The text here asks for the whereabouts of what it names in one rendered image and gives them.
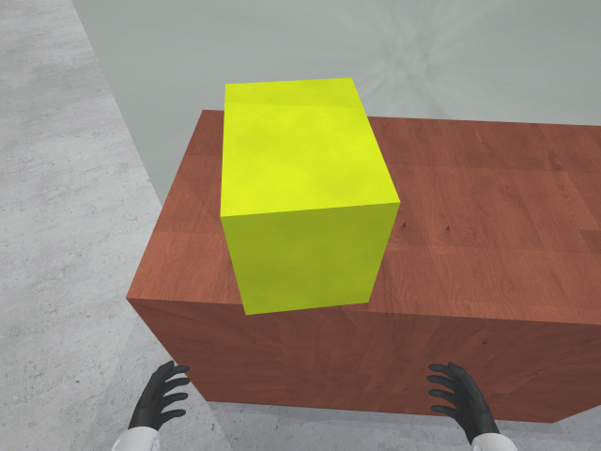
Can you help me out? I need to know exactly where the pedestal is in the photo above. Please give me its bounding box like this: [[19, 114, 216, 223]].
[[126, 110, 601, 424]]

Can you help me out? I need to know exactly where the right robot hand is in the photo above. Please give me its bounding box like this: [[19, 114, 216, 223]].
[[427, 362, 500, 446]]

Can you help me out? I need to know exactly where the carton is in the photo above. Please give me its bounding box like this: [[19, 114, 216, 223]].
[[220, 78, 400, 315]]

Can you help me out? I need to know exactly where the left robot forearm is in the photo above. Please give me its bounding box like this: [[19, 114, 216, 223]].
[[112, 427, 161, 451]]

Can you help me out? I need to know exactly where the left robot hand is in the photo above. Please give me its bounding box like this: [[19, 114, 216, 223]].
[[128, 360, 191, 431]]

